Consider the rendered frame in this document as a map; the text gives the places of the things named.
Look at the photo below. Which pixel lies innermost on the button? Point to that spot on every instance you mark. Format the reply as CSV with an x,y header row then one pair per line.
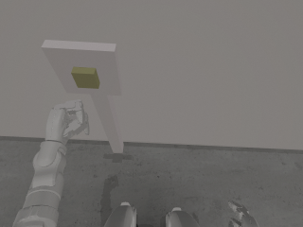
x,y
86,77

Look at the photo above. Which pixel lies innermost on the robot right hand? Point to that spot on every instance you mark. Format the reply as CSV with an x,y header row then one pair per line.
x,y
243,214

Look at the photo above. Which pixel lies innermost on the left robot shin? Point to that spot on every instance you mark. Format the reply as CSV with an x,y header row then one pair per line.
x,y
125,203

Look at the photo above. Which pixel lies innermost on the robot left forearm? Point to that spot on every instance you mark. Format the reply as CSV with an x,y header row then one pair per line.
x,y
43,197

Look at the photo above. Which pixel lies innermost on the robot right thigh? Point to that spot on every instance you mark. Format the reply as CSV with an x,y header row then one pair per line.
x,y
179,218

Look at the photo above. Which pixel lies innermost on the robot left hand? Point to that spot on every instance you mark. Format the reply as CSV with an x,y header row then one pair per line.
x,y
58,120

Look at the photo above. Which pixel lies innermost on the panel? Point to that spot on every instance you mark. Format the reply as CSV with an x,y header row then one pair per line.
x,y
64,55

